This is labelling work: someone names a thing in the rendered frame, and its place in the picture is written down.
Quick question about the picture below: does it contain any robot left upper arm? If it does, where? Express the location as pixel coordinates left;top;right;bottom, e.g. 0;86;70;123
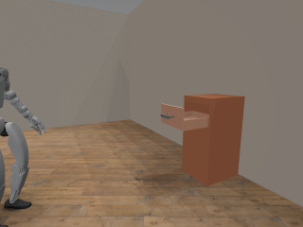
0;67;16;100

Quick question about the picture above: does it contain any left robot foot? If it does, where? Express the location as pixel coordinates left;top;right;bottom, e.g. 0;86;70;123
4;199;32;209

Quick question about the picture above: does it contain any robot left shin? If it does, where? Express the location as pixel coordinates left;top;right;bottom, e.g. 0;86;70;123
9;167;29;203

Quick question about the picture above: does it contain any handle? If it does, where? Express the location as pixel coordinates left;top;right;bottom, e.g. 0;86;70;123
160;113;174;119

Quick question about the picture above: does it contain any drawer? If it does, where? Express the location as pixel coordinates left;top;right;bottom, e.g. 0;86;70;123
161;103;209;131

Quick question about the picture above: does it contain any cabinet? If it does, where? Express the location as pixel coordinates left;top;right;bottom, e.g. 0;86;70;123
182;94;245;186

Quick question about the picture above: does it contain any left robot hand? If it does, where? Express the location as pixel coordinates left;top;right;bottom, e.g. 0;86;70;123
28;115;46;135

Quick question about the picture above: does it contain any left robot forearm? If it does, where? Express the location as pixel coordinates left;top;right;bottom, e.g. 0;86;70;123
10;95;33;119

